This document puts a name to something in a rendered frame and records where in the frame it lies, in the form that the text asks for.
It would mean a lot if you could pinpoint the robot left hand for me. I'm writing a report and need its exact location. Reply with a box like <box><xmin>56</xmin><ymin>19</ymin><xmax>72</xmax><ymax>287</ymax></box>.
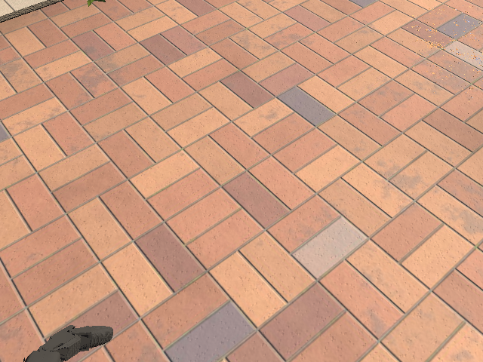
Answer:
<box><xmin>23</xmin><ymin>325</ymin><xmax>113</xmax><ymax>362</ymax></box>

